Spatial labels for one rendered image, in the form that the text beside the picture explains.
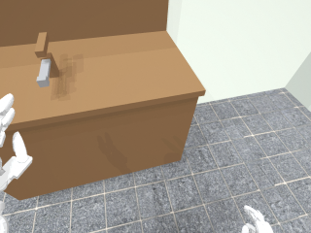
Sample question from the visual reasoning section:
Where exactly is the counter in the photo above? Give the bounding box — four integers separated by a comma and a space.
0, 0, 206, 201

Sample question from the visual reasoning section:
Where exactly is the right robot hand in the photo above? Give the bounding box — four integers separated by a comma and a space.
239, 205, 274, 233

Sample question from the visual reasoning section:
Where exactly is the tap lever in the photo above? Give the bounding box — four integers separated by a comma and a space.
36, 59, 52, 87

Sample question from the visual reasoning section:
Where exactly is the left robot hand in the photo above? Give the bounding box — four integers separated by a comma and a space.
0, 93, 33, 193

